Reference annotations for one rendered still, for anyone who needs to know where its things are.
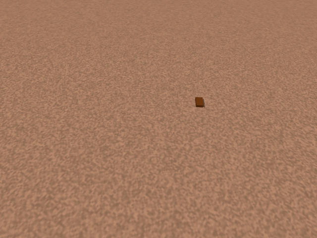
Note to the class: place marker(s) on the small box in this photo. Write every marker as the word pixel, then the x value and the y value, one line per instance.
pixel 199 102

